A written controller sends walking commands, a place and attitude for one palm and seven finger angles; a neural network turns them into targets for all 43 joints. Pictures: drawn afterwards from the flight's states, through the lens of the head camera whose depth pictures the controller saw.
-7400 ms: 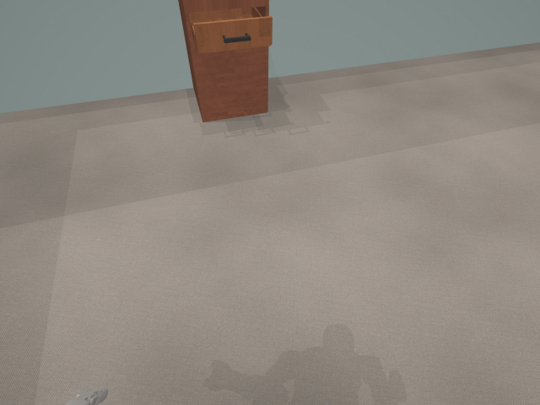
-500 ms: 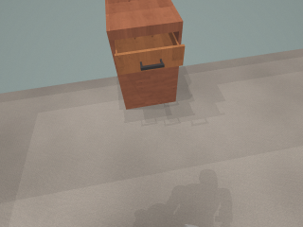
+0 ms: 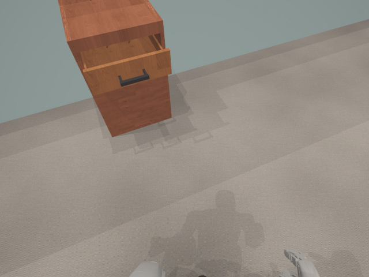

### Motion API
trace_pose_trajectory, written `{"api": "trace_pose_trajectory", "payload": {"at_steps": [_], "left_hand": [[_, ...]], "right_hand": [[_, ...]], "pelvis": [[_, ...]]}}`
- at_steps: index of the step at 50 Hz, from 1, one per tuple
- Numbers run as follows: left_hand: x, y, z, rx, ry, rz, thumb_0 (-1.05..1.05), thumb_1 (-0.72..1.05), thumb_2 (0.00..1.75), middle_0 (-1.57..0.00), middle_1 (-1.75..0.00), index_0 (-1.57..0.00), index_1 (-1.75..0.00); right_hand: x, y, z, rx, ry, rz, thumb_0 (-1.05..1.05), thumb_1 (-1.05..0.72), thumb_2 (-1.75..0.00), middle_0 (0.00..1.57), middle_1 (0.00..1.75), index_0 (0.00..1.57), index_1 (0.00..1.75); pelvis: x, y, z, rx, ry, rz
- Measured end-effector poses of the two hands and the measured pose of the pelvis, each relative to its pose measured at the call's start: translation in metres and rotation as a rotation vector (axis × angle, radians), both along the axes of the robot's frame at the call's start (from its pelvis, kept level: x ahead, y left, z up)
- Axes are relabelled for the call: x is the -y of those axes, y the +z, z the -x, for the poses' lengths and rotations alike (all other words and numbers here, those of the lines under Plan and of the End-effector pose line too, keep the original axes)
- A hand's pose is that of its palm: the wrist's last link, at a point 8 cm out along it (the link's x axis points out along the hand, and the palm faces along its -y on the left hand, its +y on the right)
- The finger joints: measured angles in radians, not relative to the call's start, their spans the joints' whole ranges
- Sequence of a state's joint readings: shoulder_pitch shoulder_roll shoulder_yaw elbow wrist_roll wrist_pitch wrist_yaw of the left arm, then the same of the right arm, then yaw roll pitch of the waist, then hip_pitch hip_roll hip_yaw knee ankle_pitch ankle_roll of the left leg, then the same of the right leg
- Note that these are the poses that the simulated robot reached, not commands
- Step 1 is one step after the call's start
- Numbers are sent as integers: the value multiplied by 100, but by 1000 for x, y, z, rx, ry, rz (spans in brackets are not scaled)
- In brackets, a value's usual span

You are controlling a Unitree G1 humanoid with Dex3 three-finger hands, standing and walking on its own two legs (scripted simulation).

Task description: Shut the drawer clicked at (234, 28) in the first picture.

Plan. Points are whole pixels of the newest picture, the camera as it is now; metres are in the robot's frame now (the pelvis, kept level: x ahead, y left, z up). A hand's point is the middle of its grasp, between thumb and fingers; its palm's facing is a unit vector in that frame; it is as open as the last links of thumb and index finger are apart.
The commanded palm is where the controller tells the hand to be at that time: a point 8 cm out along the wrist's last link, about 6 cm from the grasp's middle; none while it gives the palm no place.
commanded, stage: walk to a spot facing it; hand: left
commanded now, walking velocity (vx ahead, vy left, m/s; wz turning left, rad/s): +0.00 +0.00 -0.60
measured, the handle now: (133, 77) +0.88 +0.34 -0.20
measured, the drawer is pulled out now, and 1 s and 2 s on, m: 0.15 0.15 0.15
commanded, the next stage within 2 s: turn to face it in 1.44 s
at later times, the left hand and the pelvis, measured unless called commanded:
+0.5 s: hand (111, 267) +0.14 +0.20 -0.16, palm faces -0.34 -0.92 -0.19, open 7.4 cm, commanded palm none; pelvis -0.02 +0.03 +0.01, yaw -20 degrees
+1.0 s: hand (161, 249) +0.19 +0.09 -0.17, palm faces -0.47 -0.86 -0.21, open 7.3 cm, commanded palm none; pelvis +0.09 -0.07 +0.00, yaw -31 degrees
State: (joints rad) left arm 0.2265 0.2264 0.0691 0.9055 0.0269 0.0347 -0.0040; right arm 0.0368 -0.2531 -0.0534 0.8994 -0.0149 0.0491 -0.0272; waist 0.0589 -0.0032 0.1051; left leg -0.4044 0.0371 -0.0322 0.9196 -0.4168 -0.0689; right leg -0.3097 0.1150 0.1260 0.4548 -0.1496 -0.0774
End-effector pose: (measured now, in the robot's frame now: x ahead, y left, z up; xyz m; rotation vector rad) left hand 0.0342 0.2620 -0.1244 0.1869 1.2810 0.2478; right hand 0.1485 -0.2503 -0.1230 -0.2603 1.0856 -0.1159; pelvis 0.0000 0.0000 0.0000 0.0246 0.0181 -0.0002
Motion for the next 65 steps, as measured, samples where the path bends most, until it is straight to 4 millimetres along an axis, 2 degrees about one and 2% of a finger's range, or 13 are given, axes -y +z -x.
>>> {"api": "trace_pose_trajectory", "payload": {"at_steps": [5, 10, 18, 22, 25, 31, 34, 37, 42, 49, 55, 59, 65], "left_hand": [[-27, -7, -11, 7, -66, 1, 1, 90, 90, -21, -30, -21, -30], [-50, -16, -31, 26, -134, 18, 1, 90, 90, -20, -30, -20, -30], [-47, -9, -62, 33, -267, 56, 1, 91, 90, -20, -30, -20, -30], [-22, -9, -87, 19, -362, 80, 1, 91, 90, -20, -30, -20, -30], [8, -7, -115, 34, -444, 95, 1, 91, 90, -20, -30, -20, -30], [97, -1, -185, 137, -626, 108, 1, 91, 90, -20, -30, -20, -30], [138, -1, -210, 235, -669, 110, 1, 91, 90, -20, -30, -20, -30], [156, 4, -212, 247, -667, 111, 1, 90, 90, -20, -30, -20, -30], [158, 3, -194, 131, -662, 92, 0, 90, 90, -20, -30, -20, -30], [130, -12, -180, -36, -582, 57, 0, 91, 90, -21, -30, -21, -30], [106, -40, -187, -194, -516, 55, 1, 91, 90, -20, -30, -20, -30], [111, -42, -220, -236, -539, 58, 1, 91, 90, -20, -30, -20, -30], [157, -26, -299, -140, -601, 94, 1, 91, 90, -20, -30, -20, -30]], "right_hand": [[-13, 7, 27, 21, -55, 20, 1, -91, -89, 20, 30, 20, 30], [-28, 12, 78, -4, -114, 52, 0, -91, -89, 20, 30, 20, 30], [-43, 18, 163, -104, -263, 40, 1, -91, -89, 20, 30, 20, 30], [-47, 16, 209, -144, -372, 16, 1, -91, -89, 20, 30, 21, 30], [-47, 11, 247, -205, -458, -6, 0, -91, -89, 20, 30, 21, 30], [-41, -8, 317, -350, -622, -70, 0, -91, -89, 20, 30, 20, 30], [-31, -23, 335, -421, -661, -107, 1, -91, -89, 20, 30, 20, 30], [-13, -24, 319, -411, -677, -116, 1, -91, -89, 20, 30, 20, 30], [27, -16, 246, -228, -669, -100, 1, -91, -89, 20, 30, 20, 30], [66, -4, 129, -39, -603, -78, 1, -91, -89, 20, 30, 20, 30], [86, -3, 35, 60, -548, -15, 0, -91, -89, 20, 30, 20, 30], [80, -2, 18, 53, -587, -6, 0, -91, -89, 20, 30, 20, 30], [61, 2, 40, -88, -717, -43, -1, -94, -89, 20, 30, 20, 30]], "pelvis": [[-20, -2, 10, -4, -56, 16], [-41, -5, 21, 11, -109, 32], [-51, 5, 23, 26, -229, 65], [-45, 7, 19, 21, -293, 68], [-35, 6, 16, 14, -340, 64], [2, -5, 5, 2, -428, 46], [23, -17, 0, 12, -441, 46], [37, -12, -9, 28, -464, 42], [54, 0, -31, 30, -504, 36], [69, 1, -78, 25, -538, 58], [74, -17, -140, 26, -565, 76], [78, -15, -169, 47, -599, 64], [94, 2, -209, 38, -633, 52]]}}
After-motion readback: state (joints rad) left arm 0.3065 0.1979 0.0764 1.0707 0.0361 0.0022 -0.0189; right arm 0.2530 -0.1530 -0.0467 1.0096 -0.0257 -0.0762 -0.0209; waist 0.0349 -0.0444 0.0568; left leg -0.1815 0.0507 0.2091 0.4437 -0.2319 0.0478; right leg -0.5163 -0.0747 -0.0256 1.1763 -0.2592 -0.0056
